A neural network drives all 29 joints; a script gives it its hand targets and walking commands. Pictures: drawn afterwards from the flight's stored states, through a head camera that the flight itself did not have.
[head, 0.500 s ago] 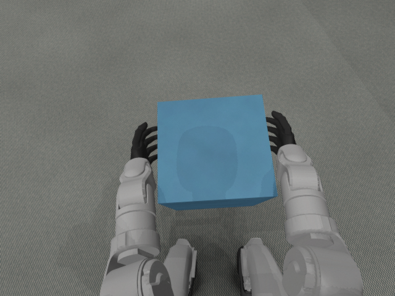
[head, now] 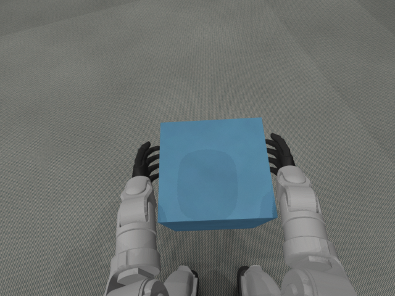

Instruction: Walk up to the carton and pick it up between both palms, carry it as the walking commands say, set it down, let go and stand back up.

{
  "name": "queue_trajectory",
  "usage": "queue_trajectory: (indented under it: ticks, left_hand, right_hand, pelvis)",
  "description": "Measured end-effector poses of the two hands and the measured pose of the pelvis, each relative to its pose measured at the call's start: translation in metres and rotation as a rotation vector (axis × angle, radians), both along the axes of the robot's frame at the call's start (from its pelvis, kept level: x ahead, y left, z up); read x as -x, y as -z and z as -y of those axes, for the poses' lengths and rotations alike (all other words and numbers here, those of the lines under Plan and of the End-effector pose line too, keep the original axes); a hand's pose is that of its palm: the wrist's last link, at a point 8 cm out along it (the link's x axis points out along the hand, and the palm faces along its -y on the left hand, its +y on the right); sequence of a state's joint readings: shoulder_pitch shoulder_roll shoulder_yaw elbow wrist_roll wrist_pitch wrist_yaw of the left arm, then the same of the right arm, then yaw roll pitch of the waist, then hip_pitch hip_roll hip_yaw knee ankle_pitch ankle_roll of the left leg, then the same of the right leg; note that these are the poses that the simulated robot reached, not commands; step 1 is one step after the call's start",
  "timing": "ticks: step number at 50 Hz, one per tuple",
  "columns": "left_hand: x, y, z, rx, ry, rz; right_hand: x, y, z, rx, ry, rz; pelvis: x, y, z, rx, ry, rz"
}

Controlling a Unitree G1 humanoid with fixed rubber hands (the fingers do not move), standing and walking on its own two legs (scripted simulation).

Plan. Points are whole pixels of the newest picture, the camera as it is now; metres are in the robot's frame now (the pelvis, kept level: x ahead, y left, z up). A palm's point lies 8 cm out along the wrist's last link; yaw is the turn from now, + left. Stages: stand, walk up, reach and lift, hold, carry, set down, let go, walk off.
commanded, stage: reach and lift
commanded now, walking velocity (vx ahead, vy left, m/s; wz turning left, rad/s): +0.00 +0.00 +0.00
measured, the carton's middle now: (212, 182) +0.36 +0.03 -0.10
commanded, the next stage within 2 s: none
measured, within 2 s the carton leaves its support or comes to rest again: neither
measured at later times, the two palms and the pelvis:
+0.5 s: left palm (131, 172) +0.32 +0.17 +0.05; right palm (297, 164) +0.35 -0.13 +0.04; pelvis +0.02 +0.00 +0.04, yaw +0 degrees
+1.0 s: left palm (121, 170) +0.31 +0.17 +0.10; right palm (308, 162) +0.33 -0.13 +0.09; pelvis +0.02 +0.00 +0.04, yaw +1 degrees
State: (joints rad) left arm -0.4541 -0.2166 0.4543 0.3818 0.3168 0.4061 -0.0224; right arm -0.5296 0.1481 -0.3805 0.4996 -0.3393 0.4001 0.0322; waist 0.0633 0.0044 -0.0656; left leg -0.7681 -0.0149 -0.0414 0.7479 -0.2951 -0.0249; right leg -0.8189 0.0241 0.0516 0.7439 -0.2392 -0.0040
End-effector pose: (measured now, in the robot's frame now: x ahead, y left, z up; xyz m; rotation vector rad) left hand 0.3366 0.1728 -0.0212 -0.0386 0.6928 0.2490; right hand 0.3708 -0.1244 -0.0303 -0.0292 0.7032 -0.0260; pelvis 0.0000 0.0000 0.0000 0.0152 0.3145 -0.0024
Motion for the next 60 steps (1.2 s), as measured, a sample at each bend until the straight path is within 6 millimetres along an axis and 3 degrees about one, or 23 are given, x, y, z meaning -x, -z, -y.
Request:
queue_trajectory:
  ticks: [21, 41, 60]
  left_hand:
    - [0.011, -0.061, 0.002, -0.017, 0.032, 0.018]
    - [0.028, -0.110, 0.002, -0.018, 0.027, 0.054]
    - [0.023, -0.115, 0.010, -0.017, 0.084, 0.028]
  right_hand:
    - [0.018, -0.061, 0.002, 0.019, 0.005, 0.020]
    - [0.033, -0.113, 0.002, 0.032, -0.006, 0.059]
    - [0.044, -0.118, 0.012, 0.028, 0.057, 0.032]
  pelvis:
    - [-0.015, -0.032, 0.003, 0.003, 0.000, 0.207]
    - [-0.023, -0.041, 0.006, 0.009, -0.014, 0.412]
    - [-0.020, -0.042, -0.002, 0.012, -0.017, 0.443]
